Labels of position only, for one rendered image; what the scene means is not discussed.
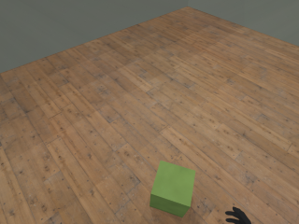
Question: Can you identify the carton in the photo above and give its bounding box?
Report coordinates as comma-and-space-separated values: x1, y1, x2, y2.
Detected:
149, 161, 196, 217

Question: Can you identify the robot right hand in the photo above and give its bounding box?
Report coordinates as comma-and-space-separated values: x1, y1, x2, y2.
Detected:
225, 206, 251, 224

